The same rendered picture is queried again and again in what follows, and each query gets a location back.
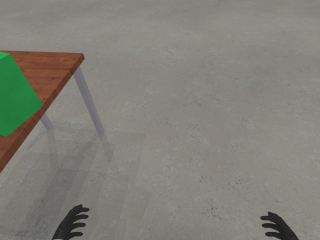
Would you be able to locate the table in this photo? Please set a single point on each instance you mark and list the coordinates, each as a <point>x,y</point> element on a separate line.
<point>47,74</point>

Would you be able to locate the right robot hand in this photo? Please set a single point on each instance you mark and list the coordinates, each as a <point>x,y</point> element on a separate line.
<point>285,232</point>

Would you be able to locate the left robot hand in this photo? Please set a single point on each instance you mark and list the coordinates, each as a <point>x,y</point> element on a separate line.
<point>63,231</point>

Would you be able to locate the carton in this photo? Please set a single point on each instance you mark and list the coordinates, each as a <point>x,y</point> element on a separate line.
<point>18,101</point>

